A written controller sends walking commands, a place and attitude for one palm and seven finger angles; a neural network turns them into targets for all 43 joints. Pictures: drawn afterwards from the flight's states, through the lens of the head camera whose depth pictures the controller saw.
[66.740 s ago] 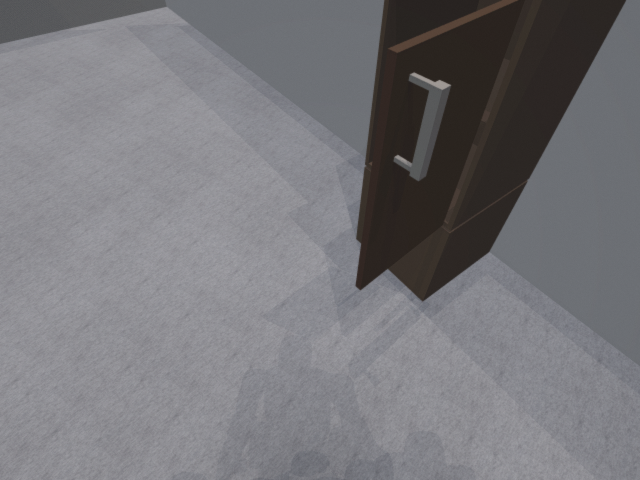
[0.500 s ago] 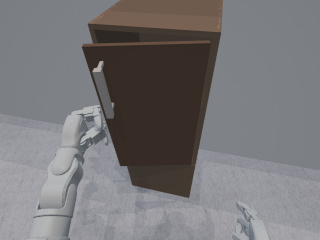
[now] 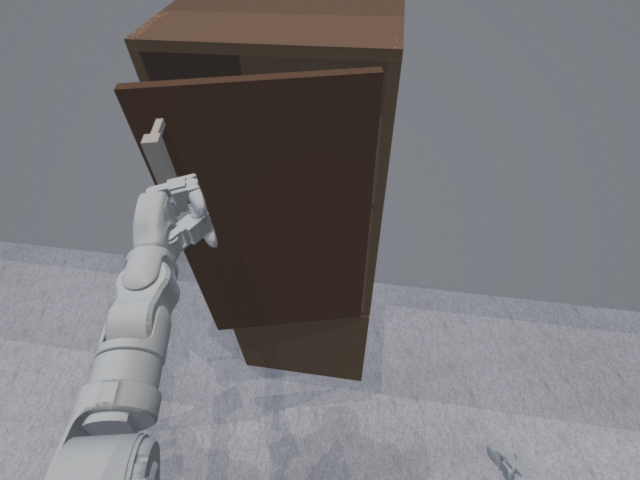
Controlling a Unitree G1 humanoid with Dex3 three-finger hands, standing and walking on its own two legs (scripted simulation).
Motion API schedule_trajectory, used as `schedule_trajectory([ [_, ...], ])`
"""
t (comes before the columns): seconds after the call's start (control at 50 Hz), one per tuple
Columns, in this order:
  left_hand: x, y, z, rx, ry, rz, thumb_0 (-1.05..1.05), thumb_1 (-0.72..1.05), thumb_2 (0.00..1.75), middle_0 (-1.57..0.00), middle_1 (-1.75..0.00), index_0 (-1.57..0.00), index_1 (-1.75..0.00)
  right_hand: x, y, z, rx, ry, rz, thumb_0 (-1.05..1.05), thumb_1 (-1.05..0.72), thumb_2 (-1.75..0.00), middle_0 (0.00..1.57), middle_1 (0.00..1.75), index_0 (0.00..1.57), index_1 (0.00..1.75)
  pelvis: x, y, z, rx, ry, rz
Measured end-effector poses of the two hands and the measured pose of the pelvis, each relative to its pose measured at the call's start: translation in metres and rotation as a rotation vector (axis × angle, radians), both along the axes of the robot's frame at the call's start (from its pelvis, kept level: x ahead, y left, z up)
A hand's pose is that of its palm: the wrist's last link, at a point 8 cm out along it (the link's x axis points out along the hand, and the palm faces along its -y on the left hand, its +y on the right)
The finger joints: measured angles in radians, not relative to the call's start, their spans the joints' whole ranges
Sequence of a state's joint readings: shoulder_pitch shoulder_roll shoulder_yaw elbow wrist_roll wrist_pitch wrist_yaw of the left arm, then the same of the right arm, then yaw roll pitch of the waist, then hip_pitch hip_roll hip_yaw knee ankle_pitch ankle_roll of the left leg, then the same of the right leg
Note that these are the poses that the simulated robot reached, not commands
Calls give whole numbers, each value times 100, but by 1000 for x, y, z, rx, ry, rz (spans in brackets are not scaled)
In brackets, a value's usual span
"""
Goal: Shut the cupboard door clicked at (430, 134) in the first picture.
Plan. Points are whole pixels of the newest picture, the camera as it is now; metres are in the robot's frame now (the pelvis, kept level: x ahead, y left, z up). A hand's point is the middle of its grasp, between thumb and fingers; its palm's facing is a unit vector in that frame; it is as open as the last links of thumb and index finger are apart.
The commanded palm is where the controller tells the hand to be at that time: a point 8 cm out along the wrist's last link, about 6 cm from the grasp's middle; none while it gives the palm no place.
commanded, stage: bring the fist close to the handle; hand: left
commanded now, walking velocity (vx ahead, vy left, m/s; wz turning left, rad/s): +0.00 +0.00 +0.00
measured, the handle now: (174, 181) +0.48 +0.23 +0.13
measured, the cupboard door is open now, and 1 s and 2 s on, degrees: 14 7 0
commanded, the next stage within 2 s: push the door shut along its arc in 0.22 s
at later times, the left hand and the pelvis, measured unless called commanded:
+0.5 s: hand (187, 227) +0.38 +0.18 +0.15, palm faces +0.08 -1.00 -0.01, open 3.1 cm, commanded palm +0.36 +0.22 +0.14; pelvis -0.01 +0.00 +0.00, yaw +2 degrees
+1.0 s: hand (202, 188) +0.45 +0.18 +0.14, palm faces -0.05 -1.00 -0.02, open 3.1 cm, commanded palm +0.44 +0.22 +0.14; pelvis -0.01 +0.02 -0.01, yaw +1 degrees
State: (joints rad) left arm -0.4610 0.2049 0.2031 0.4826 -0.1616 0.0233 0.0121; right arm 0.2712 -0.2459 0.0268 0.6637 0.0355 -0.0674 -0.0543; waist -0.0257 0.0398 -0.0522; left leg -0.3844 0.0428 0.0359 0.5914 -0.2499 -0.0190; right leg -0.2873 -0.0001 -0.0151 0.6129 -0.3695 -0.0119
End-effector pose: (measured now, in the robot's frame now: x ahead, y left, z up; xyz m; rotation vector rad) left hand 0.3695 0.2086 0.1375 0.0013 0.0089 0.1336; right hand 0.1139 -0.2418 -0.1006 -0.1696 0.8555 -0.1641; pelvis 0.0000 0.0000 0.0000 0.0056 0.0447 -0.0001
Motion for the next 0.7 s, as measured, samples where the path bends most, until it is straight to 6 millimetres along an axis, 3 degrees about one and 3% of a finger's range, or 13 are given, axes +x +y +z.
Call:
schedule_trajectory([
  [0.16,-16,19,2,24,-47,18,1,90,90,-130,-150,-130,-150,-1,-8,-1,-2,15,-9,1,-91,-90,20,30,20,30,4,-3,0,-2,-10,2],
  [0.42,-26,23,4,12,-52,-19,1,90,90,-130,-150,-130,-150,34,3,15,-12,-94,40,1,-91,-90,20,30,20,30,-2,0,-1,-8,-18,21],
  [0.56,-7,19,9,10,-32,-71,1,90,90,-130,-150,-130,-150,31,12,13,-14,-87,50,1,-91,-90,20,30,20,30,-8,3,-2,-13,-13,31],
  [0.7,22,21,9,10,-13,-104,1,90,90,-130,-150,-130,-150,-2,10,1,-23,4,16,1,-91,-90,20,30,20,30,-12,8,-4,-18,19,26],
])
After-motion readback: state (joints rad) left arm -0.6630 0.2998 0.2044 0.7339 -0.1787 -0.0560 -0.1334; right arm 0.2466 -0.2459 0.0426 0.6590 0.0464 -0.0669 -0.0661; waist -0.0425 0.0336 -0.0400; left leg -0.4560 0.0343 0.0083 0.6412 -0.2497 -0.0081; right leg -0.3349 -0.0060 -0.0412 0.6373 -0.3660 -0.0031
